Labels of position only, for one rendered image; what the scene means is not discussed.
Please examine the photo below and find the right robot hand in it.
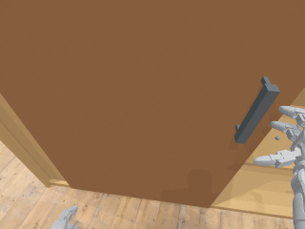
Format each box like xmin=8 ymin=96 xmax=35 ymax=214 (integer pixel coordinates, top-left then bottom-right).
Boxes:
xmin=254 ymin=106 xmax=305 ymax=168

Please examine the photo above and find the robot right forearm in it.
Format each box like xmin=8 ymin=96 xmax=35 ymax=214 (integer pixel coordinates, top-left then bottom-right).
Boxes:
xmin=291 ymin=160 xmax=305 ymax=229

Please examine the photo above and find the left robot hand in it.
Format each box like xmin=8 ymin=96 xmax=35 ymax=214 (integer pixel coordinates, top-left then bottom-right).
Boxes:
xmin=50 ymin=205 xmax=79 ymax=229

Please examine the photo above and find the wardrobe door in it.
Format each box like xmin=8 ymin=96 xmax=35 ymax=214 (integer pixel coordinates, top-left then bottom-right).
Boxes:
xmin=0 ymin=94 xmax=66 ymax=181
xmin=0 ymin=0 xmax=305 ymax=208

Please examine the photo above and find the handle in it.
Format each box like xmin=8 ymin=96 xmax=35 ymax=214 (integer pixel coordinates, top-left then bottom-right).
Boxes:
xmin=234 ymin=76 xmax=280 ymax=144

